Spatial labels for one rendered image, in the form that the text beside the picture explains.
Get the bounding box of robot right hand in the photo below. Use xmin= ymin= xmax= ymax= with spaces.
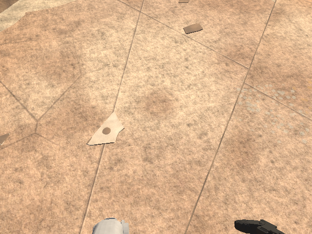
xmin=234 ymin=219 xmax=285 ymax=234

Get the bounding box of robot left thigh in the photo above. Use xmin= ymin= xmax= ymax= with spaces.
xmin=92 ymin=219 xmax=129 ymax=234

